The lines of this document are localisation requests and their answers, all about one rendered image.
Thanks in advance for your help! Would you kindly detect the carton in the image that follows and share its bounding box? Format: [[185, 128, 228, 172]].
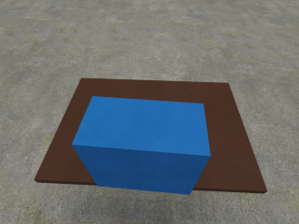
[[72, 96, 211, 195]]

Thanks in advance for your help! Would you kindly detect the table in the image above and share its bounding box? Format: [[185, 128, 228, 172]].
[[34, 77, 267, 194]]

